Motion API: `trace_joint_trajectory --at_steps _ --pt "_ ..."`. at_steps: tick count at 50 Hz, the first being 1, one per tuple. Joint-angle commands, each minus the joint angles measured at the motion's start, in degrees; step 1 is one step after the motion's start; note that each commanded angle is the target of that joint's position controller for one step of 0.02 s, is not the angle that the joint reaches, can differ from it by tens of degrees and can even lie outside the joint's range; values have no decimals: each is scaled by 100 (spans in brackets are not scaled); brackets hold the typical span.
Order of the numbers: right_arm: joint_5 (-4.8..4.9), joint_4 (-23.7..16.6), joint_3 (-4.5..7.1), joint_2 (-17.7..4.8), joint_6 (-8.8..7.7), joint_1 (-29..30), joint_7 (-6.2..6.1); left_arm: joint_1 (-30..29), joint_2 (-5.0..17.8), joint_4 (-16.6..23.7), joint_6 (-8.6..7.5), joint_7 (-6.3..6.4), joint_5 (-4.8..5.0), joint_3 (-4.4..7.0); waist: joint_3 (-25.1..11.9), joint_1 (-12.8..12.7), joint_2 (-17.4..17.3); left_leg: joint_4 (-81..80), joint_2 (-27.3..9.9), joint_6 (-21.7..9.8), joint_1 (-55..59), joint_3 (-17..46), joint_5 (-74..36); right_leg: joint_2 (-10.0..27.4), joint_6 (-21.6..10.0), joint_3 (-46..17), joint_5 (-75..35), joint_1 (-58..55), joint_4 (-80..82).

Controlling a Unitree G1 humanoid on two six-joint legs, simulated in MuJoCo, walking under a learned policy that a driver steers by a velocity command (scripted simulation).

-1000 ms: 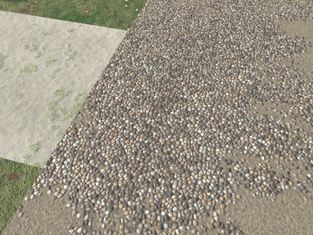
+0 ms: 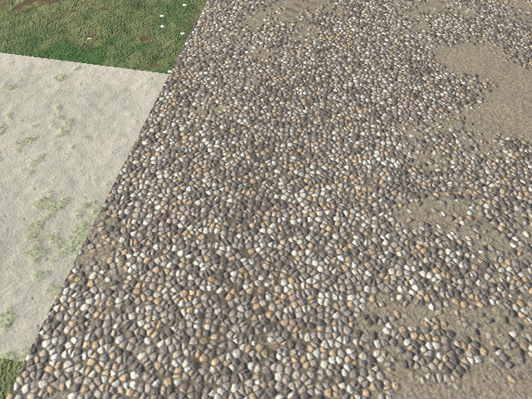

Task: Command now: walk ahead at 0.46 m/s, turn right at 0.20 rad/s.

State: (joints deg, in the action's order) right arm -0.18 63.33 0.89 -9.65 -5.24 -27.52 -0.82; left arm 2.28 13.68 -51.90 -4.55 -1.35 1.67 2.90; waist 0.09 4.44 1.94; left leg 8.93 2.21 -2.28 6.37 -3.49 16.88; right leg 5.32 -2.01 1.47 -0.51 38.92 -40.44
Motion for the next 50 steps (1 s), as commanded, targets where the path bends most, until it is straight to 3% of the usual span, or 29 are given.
trace_joint_trajectory --at_steps 1,3,5,6,7,8,9,10,11,12,13,14,16,19,24,27,30,31,32,33,34,35,36,37,38,39,41,43,50 --pt "53 -120 196 -990 -48 -248 -58 -959 140 583 -58 -118 35 -58 954 -46 -632 -478 -1547 -708 -590 305 -1942 -135 -166 147 -288 21 548" --pt "46 -146 235 -1044 -17 -154 -58 -1007 229 684 -82 -206 35 -39 842 -177 -633 -125 -1668 -607 -154 52 -2860 -253 -396 190 -14 -149 727" --pt "3 -235 295 -1225 42 4 -78 -579 461 655 -88 -250 19 78 314 -517 -839 774 -1733 -472 177 -158 -5085 -615 -628 423 434 -953 613" --pt "-37 -296 316 -1282 106 119 -89 179 672 465 -74 -251 28 205 -161 -919 -945 1764 -1645 -367 146 -317 -5959 -870 -755 553 559 -1834 599" --pt "-55 -402 301 -1293 139 217 -94 1104 940 197 -28 -224 38 365 -656 -1351 -890 3074 -1444 -187 -473 -453 -5931 -961 -918 441 492 -3174 738" --pt "-157 -599 218 -1112 91 156 -84 1990 1422 52 38 -134 -1 506 -1306 -1495 33 5061 -1067 -1 -2080 -512 -3700 147 -1278 -1362 850 -4899 776" --pt "-37 -674 -9 -321 -134 -373 63 2041 1549 106 42 -140 -41 491 -2155 -945 1466 7229 218 316 -4203 212 1092 1537 -2430 -4870 2318 -6440 2116" --pt "136 -812 111 -857 -398 215 135 1836 1121 70 6 -131 -81 372 -1830 -1135 806 7675 -118 42 -4833 1165 1051 1313 -2065 -4923 2483 -6183 2600" --pt "287 -1074 173 -1137 -501 837 138 1466 888 168 -50 -115 -95 312 -1066 -1037 531 7555 -371 -94 -5062 1034 644 1122 -1791 -3946 1960 -5411 2599" --pt "229 -1148 195 -1165 -535 1092 72 957 767 306 -124 -153 -107 254 -568 -739 -313 7041 -646 -106 -4777 1002 201 887 -1642 -3195 1094 -4329 2711" --pt "132 -1158 287 -1263 -480 1148 -3 646 625 408 -166 -162 -142 203 -422 -510 -494 6541 -844 -81 -4372 977 23 660 -1530 -2660 554 -3614 2761" --pt "84 -1216 309 -1204 -387 1046 -25 521 574 465 -167 -154 -176 171 -318 -317 -382 6309 -951 -39 -4033 1004 -18 497 -1505 -2389 325 -3101 2864" --pt "10 -1339 319 -1021 -237 1043 -60 658 637 447 -150 -93 -114 166 -126 -192 -181 5714 -1022 117 -3872 894 -26 358 -1528 -2065 179 -2528 3028" --pt "-92 -1692 328 -1010 -147 1819 -118 1119 916 423 -138 73 -105 235 159 -380 -52 4499 -915 403 -4146 712 -905 179 -1488 -1775 164 -2158 3175" --pt "-8 -2083 246 -835 -213 2964 -27 1688 977 388 -37 176 -38 265 169 -824 198 2412 -417 442 -3639 591 -2412 -104 -1052 -1616 490 -2195 2911" --pt "56 -2280 259 -986 -260 3268 57 1937 917 328 20 195 6 261 104 -913 238 1959 -327 409 -3623 760 -2238 93 -1004 -2040 614 -2810 2493" --pt "82 -2351 323 -1229 -368 3155 136 1894 1002 409 94 255 -31 303 -2 -727 396 1624 -254 262 -3273 818 -1501 293 -931 -2531 363 -3320 1913" --pt "81 -2262 366 -1313 -402 2761 128 1802 970 470 115 261 -43 297 -143 -503 480 1440 -229 141 -2739 731 -1398 201 -853 -2554 75 -3305 1621" --pt "19 -2117 459 -1517 -433 2048 94 1693 793 569 107 240 -73 233 -634 -160 421 1440 -450 -99 -1612 843 -1385 -105 -688 -2359 -239 -3038 835" --pt "-45 -2000 545 -1875 -422 996 47 1682 479 700 81 214 -181 112 -1535 246 -152 1625 -1439 -491 -68 1733 -1139 -488 -466 -1763 497 -2312 -771" --pt "-97 -1766 647 -2219 -317 519 77 2577 133 807 -2 183 2 10 -2094 -188 -2188 1124 -2592 -1425 1653 4409 -1 -1256 -102 -1089 3235 -200 -2469" --pt "6 -1836 523 -1616 -295 622 118 2663 705 624 -18 202 108 80 -1752 -93 -1679 890 -2618 -1340 1484 4873 1007 -775 -91 -1324 3310 489 -3242" --pt "40 -1904 423 -1218 -271 905 124 2103 988 653 -2 199 90 151 -985 31 -988 830 -2335 -1076 767 3920 798 -599 -68 -1278 2756 646 -3403" --pt "6 -1942 383 -1170 -237 1207 147 1734 924 727 4 215 16 149 -527 -68 -472 717 -2064 -950 -12 3183 34 -413 -31 -1074 2343 455 -3277" --pt "-22 -1912 362 -1120 -215 1387 164 1475 845 820 -18 213 -69 161 -198 -173 -407 573 -1863 -948 -582 2761 -576 -280 -18 -1030 2081 359 -2956" --pt "-67 -1889 321 -1033 -214 1461 178 1440 751 864 -7 184 -80 167 -104 -319 -521 430 -1666 -904 -941 2362 -979 -132 -36 -972 1951 115 -2708" --pt "-22 -1787 321 -1027 -233 1398 206 1498 519 894 29 147 -66 120 -123 -426 -717 211 -1517 -989 -1205 1934 -1446 -39 -6 -731 1875 -101 -2277" --pt "32 -1694 374 -1218 -244 1287 192 1224 420 1033 37 133 -119 70 -53 -413 -663 8 -1550 -1107 -1286 1681 -1780 68 75 -586 1601 1 -1707" --pt "155 -1401 413 -1501 -95 702 133 -104 370 1433 -44 25 -82 -37 178 -19 -648 -53 -1353 -887 -1385 919 -1848 -131 146 -192 7 -608 454"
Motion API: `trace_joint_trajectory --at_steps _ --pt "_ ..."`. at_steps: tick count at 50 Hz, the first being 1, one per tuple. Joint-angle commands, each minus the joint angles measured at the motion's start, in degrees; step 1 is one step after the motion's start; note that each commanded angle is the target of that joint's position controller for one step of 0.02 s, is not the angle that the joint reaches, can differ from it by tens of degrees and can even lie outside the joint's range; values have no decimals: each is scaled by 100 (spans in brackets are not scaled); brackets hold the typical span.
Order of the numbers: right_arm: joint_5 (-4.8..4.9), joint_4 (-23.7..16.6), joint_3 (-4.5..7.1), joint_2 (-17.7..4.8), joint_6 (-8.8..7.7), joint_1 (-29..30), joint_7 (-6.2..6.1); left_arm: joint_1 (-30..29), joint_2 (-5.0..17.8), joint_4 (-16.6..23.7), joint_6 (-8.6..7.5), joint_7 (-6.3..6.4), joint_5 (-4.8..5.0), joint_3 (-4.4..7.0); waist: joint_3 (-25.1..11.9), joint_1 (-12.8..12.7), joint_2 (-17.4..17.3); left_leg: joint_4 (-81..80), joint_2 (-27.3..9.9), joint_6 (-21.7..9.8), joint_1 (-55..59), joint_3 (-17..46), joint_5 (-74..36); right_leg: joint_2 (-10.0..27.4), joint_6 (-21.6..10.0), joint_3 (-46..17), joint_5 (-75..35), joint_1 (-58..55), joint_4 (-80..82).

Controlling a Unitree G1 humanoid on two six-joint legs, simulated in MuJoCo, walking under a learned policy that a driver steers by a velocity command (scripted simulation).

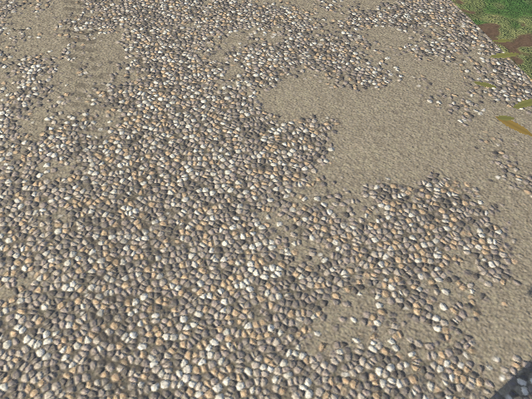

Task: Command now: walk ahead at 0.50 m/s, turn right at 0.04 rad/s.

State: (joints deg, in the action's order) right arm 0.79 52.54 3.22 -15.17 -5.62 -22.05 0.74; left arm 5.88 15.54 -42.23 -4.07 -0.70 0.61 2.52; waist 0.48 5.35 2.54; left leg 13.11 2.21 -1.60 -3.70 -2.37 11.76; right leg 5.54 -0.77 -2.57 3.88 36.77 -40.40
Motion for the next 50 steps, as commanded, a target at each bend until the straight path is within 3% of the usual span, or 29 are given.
trace_joint_trajectory --at_steps 1,3,5,6,7,8,9,10,11,12,14,16,18,22,26,29,31,32,33,34,35,36,37,38,39,40,41,44,50 --pt "76 -261 171 -947 -27 25 -21 -627 216 545 -106 -59 41 9 189 -84 -719 -405 -1421 -943 -296 891 -1299 -203 5 206 -400 -440 607" --pt "101 -204 178 -1009 32 -55 -37 -784 332 658 -155 -105 64 41 243 -150 -788 -209 -1577 -873 -83 1090 -1273 -276 -86 151 -162 -570 911" --pt "109 -197 207 -1135 99 27 -69 -468 520 606 -210 -119 54 125 102 -452 -830 186 -1632 -742 -23 1189 -1549 -394 -200 196 28 -1239 1257" --pt "101 -212 184 -1105 115 67 -82 71 695 443 -220 -86 28 230 -202 -751 -770 774 -1426 -612 -166 1040 -2154 -499 -310 282 70 -2113 1435" --pt "40 -285 104 -898 100 115 -81 963 1003 233 -224 -23 -34 372 -816 -1156 -611 1952 -1087 -409 -762 784 -2048 -144 -517 -9 -36 -3505 1304" --pt "-97 -497 -48 -395 51 14 -90 1866 1492 135 -172 56 -149 497 -1705 -1370 419 3990 -484 -82 -2337 343 -151 1235 -929 -1588 136 -5332 1291" --pt "58 -514 -116 -180 -47 -553 -94 1979 1537 93 -116 17 -166 477 -2240 -1130 1609 5318 -66 15 -3619 682 2306 2038 -1524 -3661 1090 -5889 2051" --pt "188 -461 48 -766 -43 -274 -104 1748 1018 94 -129 -5 -84 348 -1500 -1162 870 5928 -389 16 -4073 1008 1993 1799 -1350 -3273 1635 -5280 2229" --pt "194 -550 97 -866 -25 77 -105 1385 762 113 -150 -19 -17 263 -845 -1051 644 5899 -602 -25 -4179 897 1444 1576 -1140 -2370 1497 -4542 2364" --pt "138 -546 110 -780 20 234 -135 969 598 127 -169 -46 -40 212 -543 -850 339 5716 -798 -3 -3933 826 987 1313 -1014 -1817 1161 -3878 2570" --pt "95 -538 135 -580 170 187 -125 553 380 76 -233 -78 -110 178 -184 -547 472 5409 -1027 27 -3454 853 435 993 -918 -931 468 -3042 2973" --pt "103 -609 122 -390 278 233 -100 507 420 -31 -310 -62 -133 226 -86 -440 337 5335 -1055 70 -3403 840 109 949 -978 -408 -230 -2816 3173" --pt "75 -742 136 -365 328 444 -98 595 516 -152 -336 -6 -157 275 13 -426 143 5062 -1058 122 -3666 926 -283 973 -1016 -27 -655 -2867 3248" --pt "48 -981 96 -279 305 1025 13 749 691 -319 -285 93 -148 328 201 -571 37 3804 -980 132 -3736 764 -1300 880 -918 678 -825 -3059 3337" --pt "32 -1359 19 -196 295 1880 167 1110 893 -476 -183 148 -68 388 484 -902 -101 2874 -904 1 -3803 332 -1469 1033 -851 1067 -855 -3539 3295" --pt "49 -1638 21 -249 299 2220 270 1289 1002 -579 -51 156 16 430 548 -954 -49 2512 -791 -181 -3856 68 -914 1183 -741 1255 -1396 -4127 2944" --pt "52 -1741 96 -398 319 2094 307 1207 1163 -557 27 180 46 467 299 -759 143 2423 -468 -384 -3282 -269 -351 1186 -610 1443 -3092 -4304 2321" --pt "57 -1715 172 -531 338 1778 303 1163 1253 -534 72 201 64 488 35 -546 272 2442 -228 -506 -2758 -446 -51 1158 -546 1517 -4074 -4328 1746" --pt "76 -1568 308 -757 346 1076 281 1082 1299 -511 123 219 82 493 -347 -129 266 2221 47 -676 -1810 -559 -66 1031 -440 1634 -4582 -4140 757" --pt "76 -1322 520 -1141 374 124 189 1073 1224 -471 118 240 77 448 -846 349 68 1868 156 -911 -211 -315 -420 797 -209 1717 -3917 -3293 -630" --pt "83 -1220 669 -1754 424 -283 54 1324 591 -257 39 217 -149 261 -1253 147 -1187 1743 -1182 -1462 1567 1904 -464 218 97 1678 87 -1199 -2656" --pt "36 -1461 619 -1918 319 -122 98 1433 336 -1 -212 137 -90 116 -2187 -165 -1618 687 -2239 -2492 2656 5090 440 -809 253 306 3145 366 -4045" --pt "-1 -1437 475 -1396 252 -154 146 674 849 141 -376 62 140 242 -1858 189 -825 358 -2106 -2114 2523 4607 450 -479 127 -322 2737 1005 -4167" --pt "8 -1414 411 -1165 200 62 144 457 825 230 -454 40 205 223 -1131 45 -733 382 -1888 -1879 1775 3695 117 -248 -6 -234 2232 1131 -3778" --pt "27 -1481 357 -995 184 491 134 487 758 139 -468 93 81 221 -709 -256 -265 377 -1598 -1653 867 3027 -378 6 -13 -222 1829 782 -3260" --pt "-10 -1580 292 -791 180 819 114 559 843 83 -417 125 -41 279 -493 -471 -334 296 -1400 -1543 184 2577 -944 154 22 -226 1595 365 -2828" --pt "-62 -1672 262 -731 180 967 90 672 855 69 -331 111 -72 305 -432 -622 -432 156 -1276 -1523 -246 2394 -1203 216 64 -243 1434 30 -2661" --pt "-32 -1652 311 -900 135 862 5 591 637 163 -168 123 -156 271 -328 -691 -419 -26 -1097 -1585 -835 1969 -1868 127 320 -90 1001 -143 -1982" --pt "41 -1483 348 -1018 213 370 -145 -680 392 525 -213 41 -89 139 -60 -213 -730 93 -711 -1143 -1077 1668 -983 -360 451 -5 -834 -494 472"
Over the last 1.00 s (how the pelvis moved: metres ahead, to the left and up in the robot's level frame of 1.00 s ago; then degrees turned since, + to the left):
0.57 -0.10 0.01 -26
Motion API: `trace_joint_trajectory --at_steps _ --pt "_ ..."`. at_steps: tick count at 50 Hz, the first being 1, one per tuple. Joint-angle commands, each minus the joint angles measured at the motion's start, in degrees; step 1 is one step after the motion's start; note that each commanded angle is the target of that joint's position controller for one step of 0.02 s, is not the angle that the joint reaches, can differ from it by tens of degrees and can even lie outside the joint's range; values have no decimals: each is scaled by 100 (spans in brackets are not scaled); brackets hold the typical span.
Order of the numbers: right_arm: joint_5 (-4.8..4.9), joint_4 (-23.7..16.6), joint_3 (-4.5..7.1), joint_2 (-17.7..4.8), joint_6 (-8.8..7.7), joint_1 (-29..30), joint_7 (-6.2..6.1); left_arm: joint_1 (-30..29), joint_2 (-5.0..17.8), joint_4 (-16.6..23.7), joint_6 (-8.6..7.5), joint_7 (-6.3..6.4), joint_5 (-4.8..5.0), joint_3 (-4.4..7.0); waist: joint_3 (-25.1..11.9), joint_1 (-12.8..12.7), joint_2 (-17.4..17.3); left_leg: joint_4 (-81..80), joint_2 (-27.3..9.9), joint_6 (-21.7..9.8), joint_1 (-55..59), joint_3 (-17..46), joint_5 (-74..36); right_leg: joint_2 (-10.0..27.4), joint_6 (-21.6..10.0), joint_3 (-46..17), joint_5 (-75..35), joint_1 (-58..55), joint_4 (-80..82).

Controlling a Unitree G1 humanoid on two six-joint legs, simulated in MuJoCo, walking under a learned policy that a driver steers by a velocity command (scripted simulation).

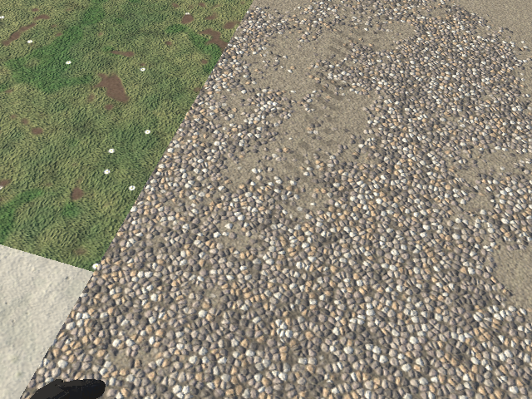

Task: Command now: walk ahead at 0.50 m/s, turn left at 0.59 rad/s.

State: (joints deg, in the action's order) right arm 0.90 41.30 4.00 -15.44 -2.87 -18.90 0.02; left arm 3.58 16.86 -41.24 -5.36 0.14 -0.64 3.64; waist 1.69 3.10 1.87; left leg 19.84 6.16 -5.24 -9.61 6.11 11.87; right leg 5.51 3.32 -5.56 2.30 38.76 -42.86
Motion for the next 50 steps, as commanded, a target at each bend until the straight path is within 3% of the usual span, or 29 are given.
trace_joint_trajectory --at_steps 1,5,7,8,9,10,11,12,13,14,15,17,19,23,26,30,33,34,35,36,37,38,39,40,41,42,45,50 --pt "41 -320 279 -1015 -50 -41 -77 -594 289 479 -105 -71 67 29 -163 73 -698 -534 -1160 -758 -450 938 -857 -421 30 285 -754 -792 901" --pt "63 -253 276 -960 15 -200 -113 -673 561 584 -213 -171 115 120 -174 25 -832 49 -1425 -657 118 1612 -610 -521 -162 89 -238 -1030 1438" --pt "53 -301 275 -923 53 -59 -124 -199 667 489 -269 -165 126 197 -277 -265 -1011 451 -1389 -523 189 1810 -829 -565 -353 185 139 -1654 1664" --pt "36 -357 214 -751 51 2 -114 337 806 369 -297 -130 78 280 -594 -539 -960 1024 -1113 -352 32 1660 -1097 -470 -525 190 106 -2528 1808" --pt "-42 -476 87 -421 30 29 -88 1161 1099 303 -311 -79 -23 364 -1349 -897 -435 2526 -763 -130 -620 1210 -542 421 -886 -620 357 -3969 1694" --pt "119 -633 -13 -98 -16 -768 -97 1753 1540 99 -235 -89 -95 475 -2098 -589 1513 4417 41 279 -2697 443 1963 1709 -1811 -3219 1607 -5891 2167" --pt "163 -507 60 -661 -22 -802 -115 1706 1056 138 -206 -126 55 370 -1816 -668 1277 5295 -391 358 -3519 539 2162 1888 -1805 -3974 2881 -5809 2506" --pt "126 -539 158 -1001 12 -220 -111 1473 692 209 -162 -98 78 268 -1081 -818 690 5555 -602 400 -3726 462 1618 1651 -1552 -3113 2860 -5143 2596" --pt "57 -604 167 -984 45 109 -117 1185 588 242 -111 -83 31 213 -662 -736 280 5489 -800 435 -3561 256 1190 1415 -1393 -2335 2160 -4441 2655" --pt "-1 -677 180 -914 47 319 -94 998 472 199 -81 -74 10 172 -330 -637 211 5231 -955 451 -3431 230 905 1190 -1352 -1781 1520 -3871 2784" --pt "30 -701 188 -816 69 296 -54 912 404 170 -87 -58 -24 136 -235 -497 365 5060 -1111 441 -3167 211 726 1024 -1284 -1335 1130 -3509 2918" --pt "92 -714 157 -596 133 238 -16 891 394 84 -129 -56 14 145 -174 -417 491 4833 -1210 460 -2992 55 594 889 -1319 -750 738 -3229 3171" --pt "60 -811 126 -485 176 420 -11 944 547 -27 -170 -52 34 196 -85 -408 356 4532 -1274 517 -3175 26 351 956 -1423 -378 291 -3198 3336" --pt "49 -884 84 -419 151 804 55 989 736 -186 -125 -23 25 247 -44 -489 208 3533 -1302 576 -3319 -84 -633 919 -1374 425 -448 -3475 3397" --pt "43 -1001 23 -304 89 1382 170 1128 849 -298 -57 8 54 258 120 -714 156 2578 -1217 506 -3073 -414 -1292 834 -1228 979 -612 -3584 3372" --pt "73 -1232 8 -306 81 1906 311 1410 1051 -463 69 9 158 307 337 -836 163 1862 -1084 302 -2956 -764 -986 1040 -1121 1301 -1019 -4116 3206" --pt "25 -1249 163 -606 125 1516 338 1350 1314 -464 178 57 250 383 -47 -426 420 1663 -590 -54 -2039 -1192 -113 1078 -961 1626 -3647 -4439 2145" --pt "28 -1091 291 -815 146 838 317 1283 1358 -446 224 80 276 393 -420 -6 400 1441 -336 -235 -1155 -1311 -119 984 -872 1764 -4269 -4310 1205" --pt "45 -817 485 -1145 184 -176 234 1269 1223 -411 228 108 266 335 -929 515 210 1117 -195 -470 422 -1166 -498 778 -672 1884 -3822 -3530 -130" --pt "77 -689 619 -1696 229 -695 105 1501 630 -211 179 88 8 144 -1392 430 -996 1083 -1444 -990 2292 869 -470 282 -386 1869 -53 -1487 -2134" --pt "66 -909 574 -1943 116 -460 147 1609 336 94 -28 18 15 -23 -2285 30 -1721 74 -2541 -2010 3325 4111 689 -761 -221 655 3268 184 -3643" --pt "31 -894 416 -1389 29 -478 202 907 894 206 -181 -58 225 111 -2019 405 -909 -270 -2434 -1668 3162 3735 841 -434 -306 -18 2861 806 -3819" --pt "9 -831 343 -1191 -32 -303 206 653 890 314 -264 -89 313 91 -1267 282 -797 -293 -2241 -1458 2414 2908 467 -236 -412 78 2363 916 -3461" --pt "21 -849 297 -1063 -56 78 200 668 803 243 -288 -44 193 75 -846 -13 -275 -303 -1974 -1265 1547 2302 -106 -5 -400 80 1962 593 -2945" --pt "-10 -909 239 -896 -64 396 183 739 861 191 -252 -15 69 118 -633 -230 -322 -375 -1780 -1169 903 1871 -706 137 -350 69 1731 206 -2505" --pt "-66 -975 207 -851 -67 571 157 850 875 164 -181 -29 42 137 -556 -388 -461 -501 -1666 -1155 467 1699 -1029 199 -298 53 1575 -118 -2347" --pt "-43 -867 226 -937 -109 535 61 798 660 173 -29 -19 -38 94 -432 -464 -416 -672 -1494 -1223 -198 1265 -1693 111 -35 216 1217 -346 -1697" --pt "16 -629 258 -1064 -43 147 -79 -318 354 452 -39 -73 -3 -45 -158 -57 -589 -581 -1079 -837 -576 840 -1034 -285 101 285 -497 -688 426"
Over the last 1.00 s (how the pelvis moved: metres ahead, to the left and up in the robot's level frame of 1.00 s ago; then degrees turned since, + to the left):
0.50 0.09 0.00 31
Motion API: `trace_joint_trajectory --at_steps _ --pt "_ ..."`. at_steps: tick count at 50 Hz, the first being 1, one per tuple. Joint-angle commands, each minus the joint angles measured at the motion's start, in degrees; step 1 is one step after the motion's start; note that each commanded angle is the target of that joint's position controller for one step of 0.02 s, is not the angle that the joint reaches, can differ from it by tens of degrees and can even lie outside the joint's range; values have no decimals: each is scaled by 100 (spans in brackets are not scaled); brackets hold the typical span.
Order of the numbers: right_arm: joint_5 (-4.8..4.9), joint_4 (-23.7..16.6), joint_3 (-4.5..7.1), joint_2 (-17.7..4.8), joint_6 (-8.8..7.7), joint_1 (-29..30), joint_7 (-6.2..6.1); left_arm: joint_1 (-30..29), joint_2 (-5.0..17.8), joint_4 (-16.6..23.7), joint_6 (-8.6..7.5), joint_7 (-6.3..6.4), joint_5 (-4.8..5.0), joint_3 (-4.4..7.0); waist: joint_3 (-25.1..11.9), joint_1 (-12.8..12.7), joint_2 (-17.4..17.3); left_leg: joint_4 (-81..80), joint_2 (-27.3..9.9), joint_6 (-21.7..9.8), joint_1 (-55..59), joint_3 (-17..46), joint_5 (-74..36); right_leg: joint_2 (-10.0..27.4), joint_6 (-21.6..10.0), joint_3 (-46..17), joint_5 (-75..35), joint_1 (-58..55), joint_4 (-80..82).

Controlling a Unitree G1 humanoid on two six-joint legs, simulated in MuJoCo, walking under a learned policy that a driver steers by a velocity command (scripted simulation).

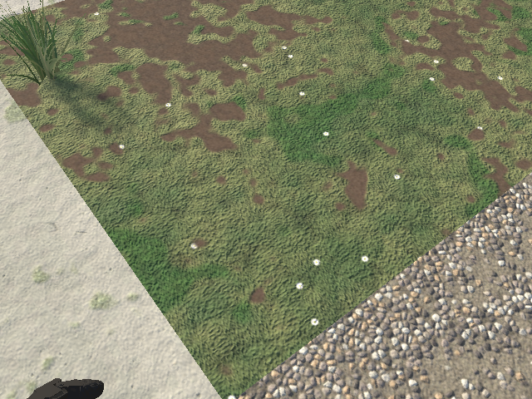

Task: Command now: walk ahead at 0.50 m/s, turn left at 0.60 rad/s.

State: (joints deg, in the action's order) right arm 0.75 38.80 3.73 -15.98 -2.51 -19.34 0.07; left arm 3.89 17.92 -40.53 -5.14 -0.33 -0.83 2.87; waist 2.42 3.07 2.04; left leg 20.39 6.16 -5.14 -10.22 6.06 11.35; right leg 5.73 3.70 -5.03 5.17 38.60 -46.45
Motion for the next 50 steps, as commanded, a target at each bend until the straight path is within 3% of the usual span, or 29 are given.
trace_joint_trajectory --at_steps 1,3,6,8,9,10,11,12,13,14,15,17,19,22,26,30,31,33,34,35,36,37,38,39,40,41,43,46,50 --pt "40 -327 295 -1042 -67 93 -93 -528 250 429 -79 -54 46 26 -206 22 -626 -607 -1085 -795 -536 900 -813 -402 56 245 -961 -827 1066" --pt "70 -219 303 -1057 -47 -88 -96 -729 349 516 -121 -100 107 53 -184 96 -684 -430 -1209 -751 -382 1175 -552 -487 0 149 -1017 -984 1396" --pt "82 -150 293 -981 -1 -135 -120 -622 569 541 -180 -143 131 154 -209 -21 -855 67 -1398 -638 73 1702 -389 -525 -184 2 -442 -1203 1729" --pt "67 -171 267 -872 41 -16 -121 -13 670 401 -225 -118 128 250 -362 -361 -988 564 -1267 -469 89 1806 -612 -573 -404 153 -127 -1990 2005" --pt "35 -217 174 -612 32 -14 -103 583 845 314 -256 -79 52 335 -838 -646 -836 1438 -960 -272 -165 1549 -701 -238 -642 -62 -87 -3041 2005" --pt "-86 -318 43 -261 23 -179 -102 1447 1174 249 -249 -29 -1 409 -1690 -882 29 3163 -503 -13 -974 945 609 826 -959 -1153 131 -4555 1954" --pt "165 -487 5 -193 -34 -929 -103 1763 1519 27 -175 -91 -34 496 -2093 -471 2083 4819 -21 282 -2997 438 2451 1904 -1846 -4058 1833 -5843 2744" --pt "204 -280 120 -820 -20 -733 -130 1522 890 178 -157 -109 87 365 -1505 -633 1111 5473 -470 389 -3549 600 2049 1804 -1699 -4054 2957 -5453 3008" --pt "139 -353 195 -1056 17 -86 -119 1298 588 213 -114 -71 101 280 -862 -766 570 5542 -653 420 -3630 413 1497 1563 -1453 -3001 2659 -4782 3029" --pt "73 -387 195 -982 48 179 -124 1036 509 239 -82 -60 39 231 -548 -657 182 5399 -840 445 -3376 274 1104 1309 -1339 -2268 1839 -4119 3097" --pt "29 -446 209 -895 52 355 -101 892 403 184 -63 -46 17 201 -282 -569 178 5123 -989 452 -3262 272 859 1099 -1330 -1744 1220 -3676 3205" --pt "100 -451 190 -662 99 275 -43 840 320 106 -104 -15 9 179 -214 -427 458 4827 -1172 447 -2889 139 631 859 -1282 -980 610 -3270 3464" --pt "87 -516 150 -490 145 402 -29 912 414 -10 -152 -11 50 218 -145 -419 381 4593 -1231 489 -3027 54 465 890 -1389 -542 105 -3229 3632" --pt "56 -614 109 -402 146 694 0 1001 605 -155 -142 7 42 283 -106 -459 212 3935 -1280 569 -3313 22 -110 965 -1467 -7 -577 -3451 3737" --pt "58 -710 44 -292 66 1306 147 1061 745 -282 -61 44 69 301 47 -671 153 2630 -1210 517 -3016 -348 -1164 797 -1278 838 -968 -3576 3759" --pt "85 -937 12 -257 49 1901 292 1373 940 -466 58 56 165 350 268 -829 128 1829 -1087 335 -2858 -708 -1070 973 -1170 1219 -1294 -4046 3651" --pt "82 -984 34 -308 52 1934 320 1379 999 -489 94 59 200 368 266 -775 157 1702 -1016 245 -2757 -797 -849 1022 -1125 1309 -1742 -4195 3506" --pt "43 -994 143 -520 86 1683 334 1339 1187 -487 165 94 260 424 -17 -501 354 1594 -658 3 -2122 -1106 -242 1038 -1015 1533 -3684 -4428 2787" --pt "35 -898 246 -704 110 1206 322 1303 1265 -474 211 119 285 448 -318 -192 411 1519 -428 -154 -1472 -1237 -25 999 -955 1640 -4509 -4416 2032" --pt "50 -653 414 -968 132 280 271 1213 1215 -441 241 145 308 424 -789 337 283 1131 -205 -377 -147 -1259 -394 834 -796 1798 -4510 -3944 873" --pt "78 -412 597 -1386 199 -672 151 1308 948 -350 214 163 165 312 -1301 724 -270 1044 -720 -683 1661 -263 -402 613 -554 1771 -2678 -2511 -854" --pt "116 -486 632 -2004 138 -353 115 1797 104 23 69 79 -47 38 -1750 -113 -1790 520 -2191 -1717 3276 3061 594 -578 -245 1249 2757 19 -2817" --pt "78 -646 492 -1531 35 -548 152 1191 597 97 -145 2 147 98 -2385 372 -1132 -250 -2489 -1869 3440 4164 1353 -611 -311 2 2881 612 -3379" --pt "30 -544 391 -1226 -54 -363 176 670 840 278 -248 -37 340 164 -1525 401 -843 -380 -2330 -1570 2862 3318 898 -363 -410 1 2274 1006 -3215" --pt "47 -539 340 -1094 -95 -44 175 630 755 268 -303 -11 273 129 -1034 132 -439 -379 -2072 -1374 2006 2623 300 -125 -451 17 1768 752 -2690" --pt "29 -588 289 -941 -99 339 164 656 756 197 -305 25 118 152 -741 -112 -299 -419 -1844 -1234 1264 2116 -331 30 -394 23 1498 377 -2219" --pt "-59 -682 226 -810 -111 668 121 850 778 150 -179 14 39 193 -592 -413 -484 -650 -1618 -1209 458 1711 -1084 139 -274 7 1197 -203 -1810" --pt "-23 -531 251 -926 -141 537 16 658 533 206 -38 25 -28 133 -400 -426 -413 -764 -1422 -1227 -187 1218 -1681 38 -6 186 752 -317 -1078" --pt "23 -320 273 -1021 -82 209 -89 -278 277 440 -49 -19 1 24 -195 -75 -575 -664 -1038 -865 -505 859 -1149 -295 83 242 -743 -641 689"
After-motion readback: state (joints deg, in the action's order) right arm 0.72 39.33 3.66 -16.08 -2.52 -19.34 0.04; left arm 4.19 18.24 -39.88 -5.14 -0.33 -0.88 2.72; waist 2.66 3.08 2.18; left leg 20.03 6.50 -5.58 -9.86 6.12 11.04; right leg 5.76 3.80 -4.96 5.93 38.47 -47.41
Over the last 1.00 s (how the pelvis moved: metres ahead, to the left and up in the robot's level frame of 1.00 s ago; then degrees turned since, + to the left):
0.50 0.12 0.00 36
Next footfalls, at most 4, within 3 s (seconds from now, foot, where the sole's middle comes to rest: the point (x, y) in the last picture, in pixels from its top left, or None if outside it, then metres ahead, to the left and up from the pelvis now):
0.18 right None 0.29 -0.15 -0.78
0.72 left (176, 388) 0.49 0.19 -0.78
1.20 right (185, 263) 0.84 0.18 -0.78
1.72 left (53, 252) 0.89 0.56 -0.78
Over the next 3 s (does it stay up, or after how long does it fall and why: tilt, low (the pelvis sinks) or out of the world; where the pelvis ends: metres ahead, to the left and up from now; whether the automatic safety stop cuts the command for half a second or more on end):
stays up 1.08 0.64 -0.02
